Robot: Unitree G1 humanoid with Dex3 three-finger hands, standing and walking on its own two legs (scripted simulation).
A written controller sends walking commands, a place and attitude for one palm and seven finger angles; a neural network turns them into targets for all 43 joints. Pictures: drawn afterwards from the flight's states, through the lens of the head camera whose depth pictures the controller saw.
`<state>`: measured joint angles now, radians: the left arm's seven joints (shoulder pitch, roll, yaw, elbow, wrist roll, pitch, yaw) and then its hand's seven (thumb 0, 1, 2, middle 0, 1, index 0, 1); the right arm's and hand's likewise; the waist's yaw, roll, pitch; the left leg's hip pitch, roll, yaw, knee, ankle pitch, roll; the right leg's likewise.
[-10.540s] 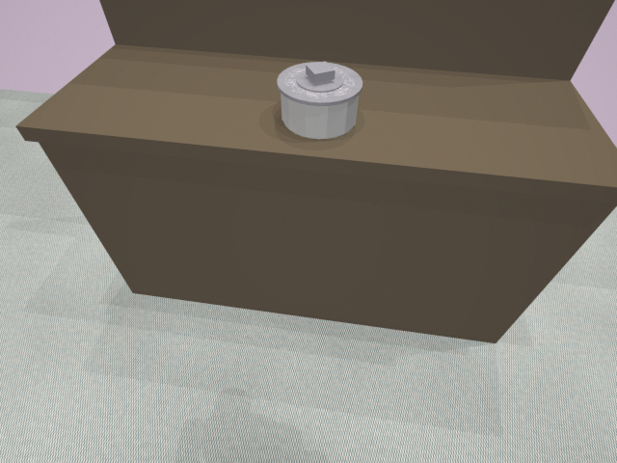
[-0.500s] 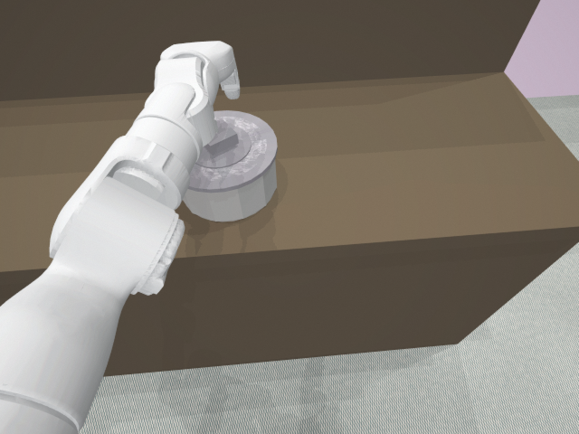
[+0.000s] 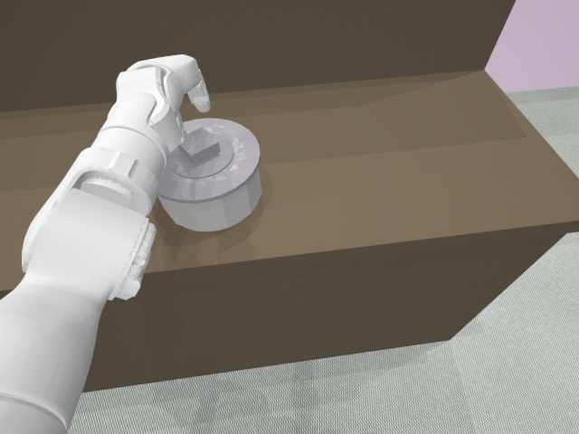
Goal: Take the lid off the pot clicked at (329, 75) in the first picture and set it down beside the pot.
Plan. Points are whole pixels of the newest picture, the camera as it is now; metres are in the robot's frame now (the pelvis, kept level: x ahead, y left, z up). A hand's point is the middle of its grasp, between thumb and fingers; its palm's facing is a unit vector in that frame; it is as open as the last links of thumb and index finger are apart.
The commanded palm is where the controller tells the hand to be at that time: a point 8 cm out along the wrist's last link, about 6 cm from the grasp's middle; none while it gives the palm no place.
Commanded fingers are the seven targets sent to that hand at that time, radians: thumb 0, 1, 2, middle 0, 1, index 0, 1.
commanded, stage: move the open hand above the knob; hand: left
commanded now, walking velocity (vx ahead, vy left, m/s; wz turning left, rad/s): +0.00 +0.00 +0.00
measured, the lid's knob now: (198, 145) +0.53 +0.09 +0.10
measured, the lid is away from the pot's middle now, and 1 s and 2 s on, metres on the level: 0.00 0.00 0.00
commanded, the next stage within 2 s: lower the open fingers around the knob in 0.80 s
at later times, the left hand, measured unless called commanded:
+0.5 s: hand (187, 114) +0.50 +0.09 +0.18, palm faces -0.29 -0.05 -0.96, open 10.3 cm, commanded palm +0.51 +0.09 +0.23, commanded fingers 0.00 -0.34 1.47 -0.82 -0.08 -0.82 -0.08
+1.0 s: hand (174, 124) +0.50 +0.11 +0.17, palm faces -0.37 -0.09 -0.93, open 10.3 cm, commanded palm +0.51 +0.10 +0.22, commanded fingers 0.00 -0.34 1.47 -0.82 -0.08 -0.82 -0.08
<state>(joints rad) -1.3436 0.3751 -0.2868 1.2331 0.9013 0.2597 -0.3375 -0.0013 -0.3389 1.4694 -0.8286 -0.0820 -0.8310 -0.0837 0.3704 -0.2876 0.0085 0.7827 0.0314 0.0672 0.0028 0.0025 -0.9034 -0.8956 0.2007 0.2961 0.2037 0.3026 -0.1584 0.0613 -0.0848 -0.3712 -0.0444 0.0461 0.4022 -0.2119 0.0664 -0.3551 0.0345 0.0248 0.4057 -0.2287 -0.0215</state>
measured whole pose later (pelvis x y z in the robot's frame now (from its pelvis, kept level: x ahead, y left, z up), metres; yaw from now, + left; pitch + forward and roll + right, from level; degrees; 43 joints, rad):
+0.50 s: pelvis -0.01 +0.01 +0.00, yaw +1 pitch +11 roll +0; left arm -1.42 0.29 -0.32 1.29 0.90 0.25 -0.28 0.00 -0.34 1.47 -0.83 -0.08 -0.83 -0.08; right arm 0.33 -0.27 0.01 0.79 0.03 0.05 0.04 0.00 -0.90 -0.90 0.20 0.30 0.20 0.30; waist -0.16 0.06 -0.10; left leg -0.41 -0.07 0.03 0.42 -0.20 0.08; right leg -0.39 0.01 0.01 0.43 -0.24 0.00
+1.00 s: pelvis -0.01 +0.01 +0.00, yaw +1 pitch +11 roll +0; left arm -1.42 0.33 -0.31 1.33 0.90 0.30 -0.33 0.00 -0.34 1.47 -0.83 -0.08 -0.83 -0.08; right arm 0.36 -0.30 0.00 0.80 0.03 0.05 0.01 0.00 -0.90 -0.90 0.20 0.30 0.20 0.30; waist -0.17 0.05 -0.09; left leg -0.40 -0.06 0.03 0.41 -0.21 0.08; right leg -0.37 0.02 0.01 0.41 -0.22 -0.01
